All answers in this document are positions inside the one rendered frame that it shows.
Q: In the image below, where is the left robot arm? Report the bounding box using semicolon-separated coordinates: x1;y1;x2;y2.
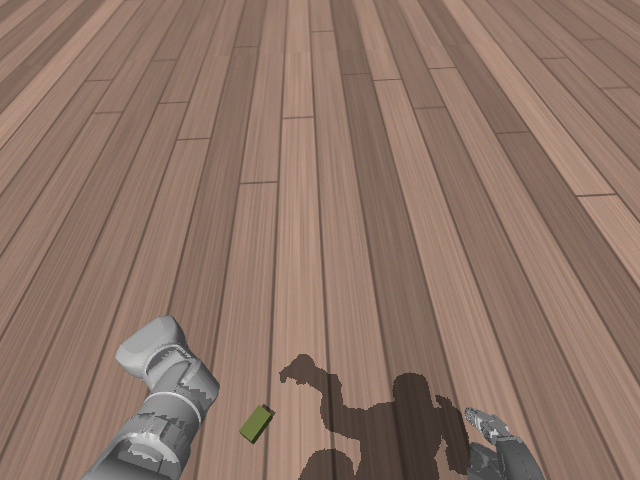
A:
79;342;220;480

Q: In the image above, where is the right robot hand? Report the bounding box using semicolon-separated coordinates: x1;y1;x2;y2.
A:
464;407;545;480

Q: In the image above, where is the left robot hand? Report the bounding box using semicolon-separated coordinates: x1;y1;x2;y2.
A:
115;315;190;382

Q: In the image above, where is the small box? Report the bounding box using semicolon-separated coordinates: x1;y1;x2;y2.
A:
239;405;273;445

